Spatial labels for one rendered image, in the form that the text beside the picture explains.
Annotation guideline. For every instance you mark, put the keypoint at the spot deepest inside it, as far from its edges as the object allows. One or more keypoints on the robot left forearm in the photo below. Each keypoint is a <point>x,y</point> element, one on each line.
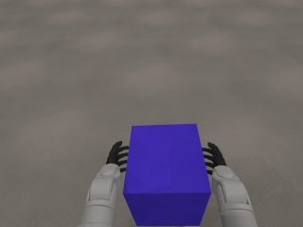
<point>100,205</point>

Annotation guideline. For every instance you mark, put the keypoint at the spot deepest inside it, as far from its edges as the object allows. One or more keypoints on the left robot hand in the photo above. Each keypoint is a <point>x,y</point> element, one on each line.
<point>114,155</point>

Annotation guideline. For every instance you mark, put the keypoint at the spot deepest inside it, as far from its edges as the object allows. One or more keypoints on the robot right forearm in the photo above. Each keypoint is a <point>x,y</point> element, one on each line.
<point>233,200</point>

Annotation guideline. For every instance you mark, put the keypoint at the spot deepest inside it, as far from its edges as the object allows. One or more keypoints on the right robot hand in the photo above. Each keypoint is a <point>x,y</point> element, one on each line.
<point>217,157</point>

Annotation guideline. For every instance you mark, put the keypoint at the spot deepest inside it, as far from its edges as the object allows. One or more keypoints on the carton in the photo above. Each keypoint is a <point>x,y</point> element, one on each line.
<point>166,181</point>

